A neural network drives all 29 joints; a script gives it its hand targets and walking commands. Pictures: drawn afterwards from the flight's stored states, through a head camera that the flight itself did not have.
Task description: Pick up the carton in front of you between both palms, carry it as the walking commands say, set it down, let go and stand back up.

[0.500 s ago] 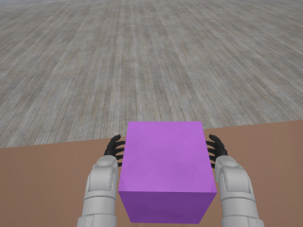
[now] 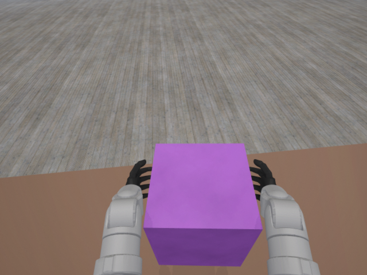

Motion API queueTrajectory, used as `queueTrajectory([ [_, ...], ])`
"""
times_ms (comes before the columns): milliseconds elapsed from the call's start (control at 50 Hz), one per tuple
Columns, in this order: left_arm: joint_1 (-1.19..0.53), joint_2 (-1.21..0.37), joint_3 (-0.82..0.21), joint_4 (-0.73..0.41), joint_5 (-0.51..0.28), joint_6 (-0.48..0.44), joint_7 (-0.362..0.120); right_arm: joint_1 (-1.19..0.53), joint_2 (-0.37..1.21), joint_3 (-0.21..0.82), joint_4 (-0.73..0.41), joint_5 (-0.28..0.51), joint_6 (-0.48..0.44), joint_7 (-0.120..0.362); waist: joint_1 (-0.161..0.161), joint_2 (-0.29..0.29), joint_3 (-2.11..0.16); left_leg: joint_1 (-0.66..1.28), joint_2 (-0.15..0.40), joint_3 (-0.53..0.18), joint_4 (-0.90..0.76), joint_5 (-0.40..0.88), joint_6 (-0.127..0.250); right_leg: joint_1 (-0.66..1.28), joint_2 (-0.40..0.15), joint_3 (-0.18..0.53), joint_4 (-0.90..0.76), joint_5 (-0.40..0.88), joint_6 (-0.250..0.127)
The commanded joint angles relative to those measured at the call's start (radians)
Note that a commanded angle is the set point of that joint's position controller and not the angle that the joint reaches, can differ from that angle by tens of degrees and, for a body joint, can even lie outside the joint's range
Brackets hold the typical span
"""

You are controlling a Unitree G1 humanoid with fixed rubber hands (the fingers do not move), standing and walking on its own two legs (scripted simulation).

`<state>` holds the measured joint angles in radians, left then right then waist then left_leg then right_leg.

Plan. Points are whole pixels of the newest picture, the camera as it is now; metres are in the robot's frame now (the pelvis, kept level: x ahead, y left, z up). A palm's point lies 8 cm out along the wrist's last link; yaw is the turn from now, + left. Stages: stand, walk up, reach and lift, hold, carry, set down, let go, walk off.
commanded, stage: hold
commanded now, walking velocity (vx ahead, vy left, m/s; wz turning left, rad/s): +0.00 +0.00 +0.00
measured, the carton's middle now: (199, 207) +0.29 +0.00 -0.02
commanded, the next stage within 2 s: carry in 0.38 s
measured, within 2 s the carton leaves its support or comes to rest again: neither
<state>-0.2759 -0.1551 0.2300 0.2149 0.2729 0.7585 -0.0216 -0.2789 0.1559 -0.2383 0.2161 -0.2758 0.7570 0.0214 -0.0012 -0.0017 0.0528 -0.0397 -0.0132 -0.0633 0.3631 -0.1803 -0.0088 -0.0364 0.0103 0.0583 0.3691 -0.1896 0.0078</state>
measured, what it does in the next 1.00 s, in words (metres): walks ahead: right foot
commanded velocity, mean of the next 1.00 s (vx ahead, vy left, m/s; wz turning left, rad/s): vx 0.33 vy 0.00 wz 0.00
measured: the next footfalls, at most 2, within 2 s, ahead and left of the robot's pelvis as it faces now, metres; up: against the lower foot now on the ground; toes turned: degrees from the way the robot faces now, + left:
right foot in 0.90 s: +0.22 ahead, -0.09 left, +0.00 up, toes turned -10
left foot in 1.28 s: +0.56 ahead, +0.12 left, +0.00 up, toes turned +12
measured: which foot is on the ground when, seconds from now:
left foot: down 0.00-0.92, up 0.94-1.00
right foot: down 0.00-0.74, up 0.76-0.88, down 0.90-1.00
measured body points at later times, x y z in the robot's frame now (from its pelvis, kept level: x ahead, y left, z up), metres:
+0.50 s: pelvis +0.02 +0.00 +0.00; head -0.03 +0.00 +0.45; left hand +0.31 +0.15 +0.05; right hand +0.31 -0.15 +0.05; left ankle +0.02 +0.13 -0.74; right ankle +0.02 -0.13 -0.74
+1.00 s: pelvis +0.20 -0.01 -0.01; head +0.21 -0.01 +0.44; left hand +0.48 +0.14 +0.07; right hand +0.48 -0.16 +0.07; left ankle +0.07 +0.10 -0.68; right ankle +0.18 -0.08 -0.75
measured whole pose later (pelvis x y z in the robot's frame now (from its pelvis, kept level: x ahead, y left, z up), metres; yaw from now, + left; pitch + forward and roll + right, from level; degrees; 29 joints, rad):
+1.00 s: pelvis +0.20 -0.01 -0.01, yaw +1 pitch +6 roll -1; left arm -0.15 -0.13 0.08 -0.34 0.10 1.20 0.09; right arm -0.13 0.13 -0.13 -0.39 -0.09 1.22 -0.10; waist -0.01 0.01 -0.12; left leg -0.35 0.06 0.07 1.01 -0.47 0.01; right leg -0.31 0.00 -0.21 0.50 -0.30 -0.08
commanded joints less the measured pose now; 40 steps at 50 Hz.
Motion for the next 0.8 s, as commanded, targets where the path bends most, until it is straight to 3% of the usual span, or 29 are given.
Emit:
queueTrajectory([
  [0,-0.462,-0.871,-0.536,-0.051,-0.237,-0.027,-0.201,-0.456,0.876,0.537,-0.044,0.238,-0.023,0.205,0.000,0.000,-0.235,0.052,-0.076,-0.006,-0.055,0.125,0.008,0.028,0.077,0.004,-0.059,0.134,-0.001],
  [340,-0.409,-0.856,-0.556,-0.102,-0.249,-0.023,-0.197,-0.403,0.863,0.556,-0.094,0.250,-0.020,0.200,0.003,0.000,-0.234,0.057,-0.080,-0.007,-0.057,0.164,0.009,0.033,0.082,0.008,-0.058,0.167,0.001],
  [360,-0.469,-0.861,-0.575,-0.091,-0.265,-0.016,-0.200,-0.455,0.867,0.572,-0.090,0.266,-0.015,0.200,0.000,0.013,-0.288,-0.050,0.113,0.018,0.022,0.024,0.018,-0.085,-0.102,-0.003,0.014,0.030,-0.008],
  [400,-0.473,-0.873,-0.602,-0.116,-0.295,-0.011,-0.201,-0.457,0.880,0.607,-0.116,0.297,-0.009,0.198,-0.002,0.007,-0.260,-0.164,0.103,-0.030,-0.031,-0.448,0.028,-0.182,-0.082,0.025,-0.021,-0.413,-0.020],
  [420,-0.493,-0.880,-0.625,-0.140,-0.307,-0.007,-0.198,-0.474,0.882,0.628,-0.137,0.308,-0.003,0.196,-0.004,0.007,-0.229,-0.208,0.100,-0.035,-0.037,-0.550,0.029,-0.223,-0.079,0.028,-0.025,-0.510,-0.020],
  [480,-0.483,-0.872,-0.683,-0.199,-0.343,0.028,-0.181,-0.477,0.876,0.688,-0.203,0.345,0.031,0.182,0.000,0.010,-0.299,-0.201,0.103,-0.019,0.016,-0.363,0.028,-0.204,-0.082,0.006,0.031,-0.329,-0.033],
  [520,-0.465,-0.850,-0.722,-0.250,-0.373,0.071,-0.171,-0.459,0.852,0.727,-0.249,0.376,0.076,0.171,0.002,-0.002,-0.350,-0.217,0.109,-0.025,0.050,-0.361,0.038,-0.195,-0.102,0.033,0.040,-0.335,-0.051],
  [580,-0.454,-0.806,-0.763,-0.312,-0.409,0.161,-0.152,-0.456,0.810,0.773,-0.316,0.421,0.166,0.156,0.009,-0.062,-0.291,-0.352,0.090,0.013,0.151,-0.389,0.036,-0.193,-0.168,0.151,-0.025,-0.452,-0.088],
  [620,-0.434,-0.782,-0.770,-0.339,-0.433,0.223,-0.138,-0.458,0.802,0.792,-0.353,0.463,0.231,0.151,0.012,-0.162,-0.273,-0.423,0.038,0.126,0.237,-0.263,0.022,-0.134,-0.241,0.259,-0.082,-0.387,-0.135],
  [640,-0.421,-0.782,-0.776,-0.362,-0.444,0.250,-0.131,-0.462,0.806,0.804,-0.376,0.489,0.260,0.152,0.010,-0.168,-0.261,-0.405,0.038,0.147,0.174,-0.247,0.024,-0.139,-0.246,0.251,-0.061,-0.313,-0.148],
  [660,-0.409,-0.788,-0.789,-0.397,-0.459,0.275,-0.126,-0.452,0.817,0.821,-0.399,0.513,0.284,0.151,0.008,-0.136,-0.271,-0.325,0.043,0.150,0.116,-0.220,0.026,-0.172,-0.220,0.189,-0.009,-0.221,-0.137],
  [680,-0.409,-0.791,-0.805,-0.439,-0.479,0.299,-0.122,-0.437,0.827,0.831,-0.417,0.529,0.306,0.149,0.002,-0.075,-0.287,-0.215,0.052,0.131,0.074,-0.191,0.027,-0.234,-0.165,0.079,0.091,-0.096,-0.107],
  [700,-0.414,-0.796,-0.821,-0.481,-0.501,0.324,-0.121,-0.403,0.828,0.826,-0.424,0.533,0.324,0.145,-0.010,0.055,-0.313,-0.056,0.120,0.013,0.057,-0.109,0.059,-0.361,-0.102,-0.050,0.286,0.035,-0.063],
  [720,-0.403,-0.803,-0.833,-0.509,-0.525,0.349,-0.123,-0.342,0.820,0.813,-0.426,0.526,0.340,0.138,-0.022,0.235,-0.352,0.149,0.239,-0.175,0.042,0.103,0.121,-0.584,-0.048,-0.155,0.478,-0.004,-0.012],
  [740,-0.411,-0.811,-0.842,-0.537,-0.547,0.368,-0.131,-0.314,0.817,0.807,-0.444,0.519,0.355,0.131,-0.027,0.326,-0.316,0.249,0.339,-0.309,0.004,0.359,0.186,-0.771,-0.015,-0.201,0.517,-0.290,0.008],
  [760,-0.413,-0.829,-0.852,-0.556,-0.566,0.382,-0.140,-0.315,0.820,0.816,-0.501,0.521,0.369,0.124,-0.035,0.232,-0.282,0.286,0.376,-0.350,-0.002,0.452,0.229,-0.847,-0.024,-0.173,0.502,-0.428,0.002],
  [780,-0.405,-0.846,-0.848,-0.566,-0.581,0.391,-0.147,-0.345,0.835,0.831,-0.562,0.531,0.384,0.119,-0.039,0.157,-0.291,0.322,0.379,-0.322,-0.001,0.458,0.232,-0.861,-0.037,-0.166,0.439,-0.444,-0.007],
])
